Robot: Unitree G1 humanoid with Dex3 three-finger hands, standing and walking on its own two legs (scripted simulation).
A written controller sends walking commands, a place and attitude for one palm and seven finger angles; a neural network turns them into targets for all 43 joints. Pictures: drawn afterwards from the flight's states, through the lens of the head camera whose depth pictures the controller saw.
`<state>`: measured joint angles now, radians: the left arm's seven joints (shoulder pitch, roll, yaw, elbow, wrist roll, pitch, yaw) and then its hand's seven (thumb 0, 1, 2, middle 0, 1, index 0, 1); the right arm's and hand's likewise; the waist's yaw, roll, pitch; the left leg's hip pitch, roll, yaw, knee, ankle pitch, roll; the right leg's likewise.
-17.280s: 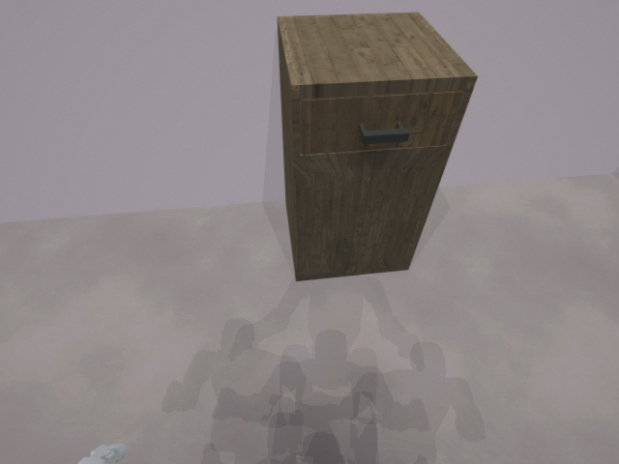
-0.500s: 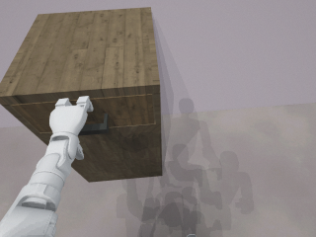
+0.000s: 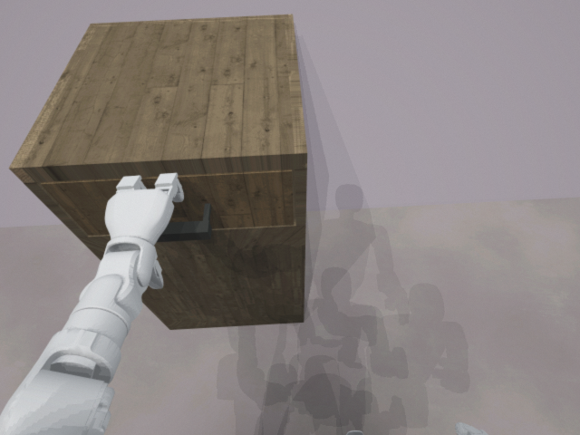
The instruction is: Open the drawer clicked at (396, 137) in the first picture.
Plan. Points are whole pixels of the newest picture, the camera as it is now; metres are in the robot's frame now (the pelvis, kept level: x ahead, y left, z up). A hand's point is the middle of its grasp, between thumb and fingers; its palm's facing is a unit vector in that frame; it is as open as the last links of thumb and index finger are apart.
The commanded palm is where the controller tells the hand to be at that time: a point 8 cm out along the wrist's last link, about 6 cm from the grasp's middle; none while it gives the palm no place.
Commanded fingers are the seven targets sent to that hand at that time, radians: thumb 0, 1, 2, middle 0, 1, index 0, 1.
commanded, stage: move the hooked fingers above the handle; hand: left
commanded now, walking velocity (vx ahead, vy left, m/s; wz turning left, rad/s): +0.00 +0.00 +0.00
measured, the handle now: (177, 221) +0.46 +0.22 -0.05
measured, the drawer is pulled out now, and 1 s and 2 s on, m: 0.00 0.00 0.00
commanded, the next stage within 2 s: none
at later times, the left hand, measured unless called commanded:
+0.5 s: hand (152, 240) +0.39 +0.23 +0.00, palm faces -0.09 -0.03 -1.00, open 13.8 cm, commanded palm +0.39 +0.22 +0.07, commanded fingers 0.00 -0.50 0.30 -0.30 -1.20 -0.30 -1.20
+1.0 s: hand (142, 237) +0.40 +0.25 +0.00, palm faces -0.12 +0.00 -0.99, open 13.8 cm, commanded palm +0.39 +0.23 +0.07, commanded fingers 0.00 -0.50 0.30 -0.30 -1.20 -0.30 -1.20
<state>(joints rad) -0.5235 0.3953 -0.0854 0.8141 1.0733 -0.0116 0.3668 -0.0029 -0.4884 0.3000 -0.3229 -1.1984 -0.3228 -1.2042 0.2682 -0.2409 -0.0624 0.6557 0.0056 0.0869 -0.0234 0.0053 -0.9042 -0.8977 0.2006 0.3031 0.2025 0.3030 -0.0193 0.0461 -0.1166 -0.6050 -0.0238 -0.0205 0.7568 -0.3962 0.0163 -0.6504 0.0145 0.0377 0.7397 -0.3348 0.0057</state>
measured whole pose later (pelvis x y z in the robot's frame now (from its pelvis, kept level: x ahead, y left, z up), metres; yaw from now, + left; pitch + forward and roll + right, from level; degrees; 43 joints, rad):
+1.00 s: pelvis +0.00 +0.00 +0.00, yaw +0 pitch +14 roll +0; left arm -0.52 0.43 -0.07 0.86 1.05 0.01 0.31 0.00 -0.49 0.30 -0.34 -1.21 -0.33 -1.21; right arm 0.29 -0.23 -0.05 0.66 0.01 0.10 -0.05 0.01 -0.90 -0.90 0.20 0.30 0.20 0.30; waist -0.03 0.05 -0.11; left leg -0.59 -0.02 -0.01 0.74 -0.39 0.01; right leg -0.64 0.02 0.04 0.72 -0.33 0.00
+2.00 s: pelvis +0.00 +0.00 +0.00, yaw -1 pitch +14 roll +0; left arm -0.51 0.41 -0.03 0.86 1.04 0.11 0.36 0.00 -0.49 0.30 -0.37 -1.23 -0.32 -1.20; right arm 0.26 -0.22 -0.03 0.67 0.02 0.13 -0.04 0.01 -0.90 -0.90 0.20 0.30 0.20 0.30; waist -0.02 0.07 -0.12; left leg -0.58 -0.02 0.01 0.72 -0.39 0.02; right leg -0.64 0.02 0.06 0.72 -0.32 0.01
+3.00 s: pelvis +0.00 +0.00 +0.00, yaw +0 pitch +14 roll +0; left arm -0.48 0.40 -0.08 0.79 1.04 0.04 0.37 0.00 -0.49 0.30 -0.32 -1.20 -0.32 -1.20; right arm 0.27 -0.25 -0.07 0.69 0.01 0.10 -0.03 0.01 -0.91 -0.90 0.20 0.30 0.20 0.30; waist -0.01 0.07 -0.13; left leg -0.61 -0.02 -0.02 0.77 -0.40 0.02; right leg -0.65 0.02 0.04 0.74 -0.34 0.01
